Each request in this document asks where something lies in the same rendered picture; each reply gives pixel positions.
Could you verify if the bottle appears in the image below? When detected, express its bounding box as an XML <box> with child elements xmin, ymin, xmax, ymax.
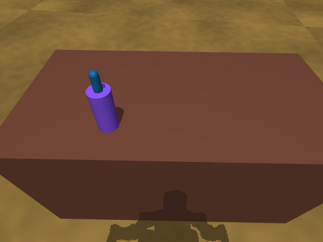
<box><xmin>86</xmin><ymin>70</ymin><xmax>119</xmax><ymax>133</ymax></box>

